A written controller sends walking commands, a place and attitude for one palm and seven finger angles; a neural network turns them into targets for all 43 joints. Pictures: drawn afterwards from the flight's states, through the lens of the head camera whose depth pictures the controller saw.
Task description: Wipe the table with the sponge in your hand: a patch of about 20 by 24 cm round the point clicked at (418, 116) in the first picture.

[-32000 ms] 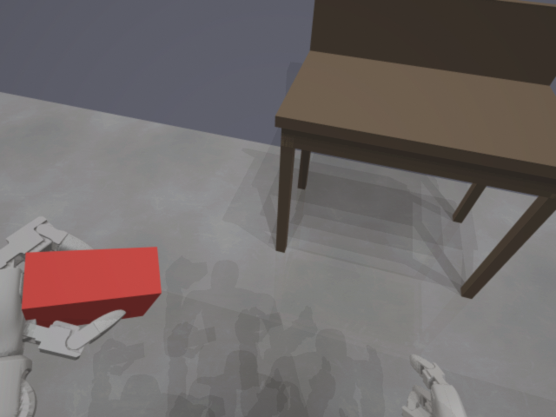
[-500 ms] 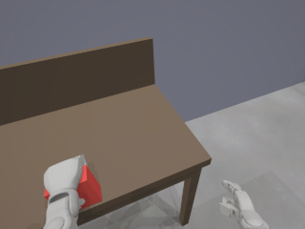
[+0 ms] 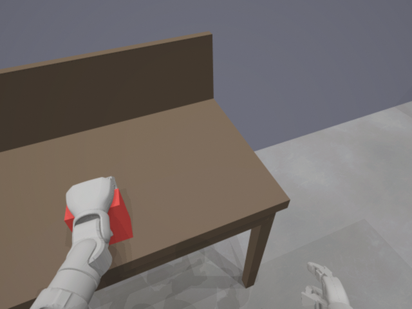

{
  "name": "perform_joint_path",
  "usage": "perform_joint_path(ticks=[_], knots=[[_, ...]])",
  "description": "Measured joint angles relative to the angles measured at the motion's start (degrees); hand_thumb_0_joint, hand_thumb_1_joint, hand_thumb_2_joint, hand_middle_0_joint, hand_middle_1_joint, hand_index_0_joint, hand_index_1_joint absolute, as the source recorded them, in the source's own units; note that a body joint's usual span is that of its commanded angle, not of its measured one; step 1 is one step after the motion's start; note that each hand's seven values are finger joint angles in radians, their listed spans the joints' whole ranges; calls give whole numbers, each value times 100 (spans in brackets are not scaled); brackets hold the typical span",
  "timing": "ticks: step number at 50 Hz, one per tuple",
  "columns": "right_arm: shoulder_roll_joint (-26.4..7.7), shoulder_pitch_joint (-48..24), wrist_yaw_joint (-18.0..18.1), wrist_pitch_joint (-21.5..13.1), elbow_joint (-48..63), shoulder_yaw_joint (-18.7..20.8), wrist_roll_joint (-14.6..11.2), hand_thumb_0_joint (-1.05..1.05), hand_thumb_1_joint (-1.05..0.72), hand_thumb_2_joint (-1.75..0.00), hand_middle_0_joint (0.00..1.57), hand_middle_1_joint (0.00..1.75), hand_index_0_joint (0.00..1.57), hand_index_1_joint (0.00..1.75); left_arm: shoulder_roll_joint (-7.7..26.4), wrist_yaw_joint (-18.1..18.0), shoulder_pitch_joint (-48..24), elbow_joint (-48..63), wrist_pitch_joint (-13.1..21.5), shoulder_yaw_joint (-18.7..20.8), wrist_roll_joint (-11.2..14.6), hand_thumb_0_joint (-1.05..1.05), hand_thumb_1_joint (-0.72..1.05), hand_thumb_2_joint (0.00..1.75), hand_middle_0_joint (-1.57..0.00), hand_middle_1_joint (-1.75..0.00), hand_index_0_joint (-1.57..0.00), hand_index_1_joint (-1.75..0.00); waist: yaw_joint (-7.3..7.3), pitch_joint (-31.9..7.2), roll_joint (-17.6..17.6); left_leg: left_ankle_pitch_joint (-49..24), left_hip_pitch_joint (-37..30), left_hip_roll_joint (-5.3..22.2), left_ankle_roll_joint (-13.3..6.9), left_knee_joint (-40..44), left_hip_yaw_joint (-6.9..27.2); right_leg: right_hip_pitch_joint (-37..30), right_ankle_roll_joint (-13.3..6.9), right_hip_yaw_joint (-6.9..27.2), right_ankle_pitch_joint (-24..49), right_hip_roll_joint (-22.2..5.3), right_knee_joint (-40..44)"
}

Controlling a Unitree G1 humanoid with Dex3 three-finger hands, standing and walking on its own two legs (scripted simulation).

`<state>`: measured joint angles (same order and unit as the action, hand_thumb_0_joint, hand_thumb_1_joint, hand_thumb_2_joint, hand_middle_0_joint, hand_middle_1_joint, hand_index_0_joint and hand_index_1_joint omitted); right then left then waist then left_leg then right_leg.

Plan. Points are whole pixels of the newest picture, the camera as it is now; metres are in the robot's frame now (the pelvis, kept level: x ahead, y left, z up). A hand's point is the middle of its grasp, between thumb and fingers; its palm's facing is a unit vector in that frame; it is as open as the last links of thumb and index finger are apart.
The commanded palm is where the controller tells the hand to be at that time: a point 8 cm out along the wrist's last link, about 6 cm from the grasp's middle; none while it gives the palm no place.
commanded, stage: wipe forward along the middle lane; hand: left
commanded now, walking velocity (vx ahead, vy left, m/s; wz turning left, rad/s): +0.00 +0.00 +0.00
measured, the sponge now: (104, 225) +0.29 +0.27 -0.03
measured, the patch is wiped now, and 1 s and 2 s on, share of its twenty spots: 1.00 1.00 1.00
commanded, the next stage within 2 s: slide back across to the first lane in 1.08 s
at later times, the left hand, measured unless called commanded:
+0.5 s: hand (98, 195) +0.34 +0.30 +0.02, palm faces -0.10 +0.00 -0.99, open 9.6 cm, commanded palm +0.31 +0.30 +0.04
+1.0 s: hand (92, 179) +0.38 +0.33 +0.02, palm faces -0.14 +0.01 -0.99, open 9.6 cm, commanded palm +0.37 +0.33 +0.04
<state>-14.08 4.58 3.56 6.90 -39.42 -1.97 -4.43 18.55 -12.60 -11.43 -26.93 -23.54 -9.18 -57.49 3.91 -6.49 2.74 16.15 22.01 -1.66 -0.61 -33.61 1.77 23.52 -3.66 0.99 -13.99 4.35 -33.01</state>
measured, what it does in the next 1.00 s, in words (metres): stands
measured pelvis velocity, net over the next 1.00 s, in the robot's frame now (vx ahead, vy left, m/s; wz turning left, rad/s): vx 0.00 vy -0.01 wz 0.01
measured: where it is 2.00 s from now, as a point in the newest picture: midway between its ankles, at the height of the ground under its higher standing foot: outside the picture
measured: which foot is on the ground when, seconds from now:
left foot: down 0.00-1.00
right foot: down 0.00-1.00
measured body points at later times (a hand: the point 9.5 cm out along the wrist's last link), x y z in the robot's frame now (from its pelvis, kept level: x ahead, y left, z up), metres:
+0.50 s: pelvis -0.01 -0.02 -0.01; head +0.02 -0.04 +0.44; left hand +0.34 +0.29 +0.07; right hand +0.15 -0.27 -0.13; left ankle +0.01 +0.11 -0.73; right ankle +0.03 -0.08 -0.73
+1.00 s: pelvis +0.00 -0.01 -0.02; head +0.06 -0.03 +0.43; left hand +0.39 +0.33 +0.07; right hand +0.10 -0.28 -0.15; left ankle +0.01 +0.11 -0.73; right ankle +0.03 -0.08 -0.73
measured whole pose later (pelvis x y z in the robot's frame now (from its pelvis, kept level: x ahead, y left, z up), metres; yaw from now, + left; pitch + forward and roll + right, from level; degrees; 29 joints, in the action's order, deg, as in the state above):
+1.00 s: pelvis +0.00 -0.01 -0.02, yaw +0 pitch +14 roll -1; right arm -16.6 12.6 2.7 6.4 -40.8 0.2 -4.5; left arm 32.8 -13.6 -33.5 -56.6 -7.0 1.5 -57.9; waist -1.7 -7.6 2.8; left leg 18.7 36.6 -0.1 -0.7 -41.4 3.5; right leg 36.7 -4.8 -1.1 -14.8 6.1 -37.8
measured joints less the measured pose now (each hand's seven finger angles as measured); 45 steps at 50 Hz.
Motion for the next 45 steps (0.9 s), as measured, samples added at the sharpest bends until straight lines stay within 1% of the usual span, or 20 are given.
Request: perform_joint_path(ticks=[3, 6, 12, 17, 24, 29, 37, 45], knots=[[-51, 87, 13, 8, 32, 23, 8, 1, -91, -90, 20, 30, 20, 30, 60, 48, -79, -177, 130, 116, 41, 0, -55, 115, -80, -141, -83, -137, -46, -55, 26, 33, 110, 18, 7, -77, -3, 105, -8, -1, -16, 20, -56], [-106, 184, 20, 11, 54, 57, 17, 1, -91, -90, 20, 30, 20, 30, 118, 73, -176, -336, 272, 174, 22, 0, -56, 116, -80, -140, -83, -137, -77, -84, 38, 62, 214, 22, 13, -154, 15, 203, -18, -23, -43, 26, -126], [-168, 311, 21, 11, 45, 125, 24, 1, -91, -90, 20, 30, 20, 30, 257, -10, -359, -582, 566, 348, 23, 1, -58, 117, -81, -139, -84, -137, -111, -90, 42, 96, 426, 44, 26, -284, 41, 409, -50, -58, -68, 52, -245], [-169, 373, 33, 4, 9, 136, 10, 1, -91, -90, 20, 30, 20, 30, 404, -83, -579, -847, 722, 459, 68, 1, -58, 118, -81, -139, -84, -137, -155, -85, 28, 115, 584, 65, 18, -365, 74, 555, -82, -97, -70, 77, -304], [-158, 426, 40, -19, -20, 117, -4, 1, -91, -90, 20, 30, 20, 30, 655, -78, -1040, -1425, 890, 600, 99, 2, -59, 118, -82, -139, -84, -137, -266, -69, 29, 144, 787, 88, -9, -463, 126, 736, -123, -152, -72, 107, -363], [-162, 507, 21, -38, -18, 120, -4, 1, -91, -90, 20, 30, 20, 30, 854, -28, -1289, -1802, 1070, 735, 84, 2, -58, 118, -81, -139, -84, -138, -345, -81, 24, 178, 918, 119, -16, -529, 139, 854, -148, -167, -81, 142, -392], [-231, 677, -32, -43, -61, 181, 12, 1, -91, -90, 20, 30, 20, 30, 1096, -18, -1498, -2203, 1459, 1016, 62, 2, -59, 118, -81, -140, -84, -138, -413, -117, 34, 250, 1100, 156, -19, -646, 135, 1019, -158, -165, -117, 184, -453], [-262, 769, -67, -46, -123, 209, -5, 1, -91, -90, 20, 30, 20, 30, 1307, -94, -1908, -2661, 1621, 1067, -1, 2, -59, 118, -82, -139, -84, -138, -501, -106, 13, 268, 1311, 152, -36, -739, 172, 1190, -138, -203, -112, 182, -480]])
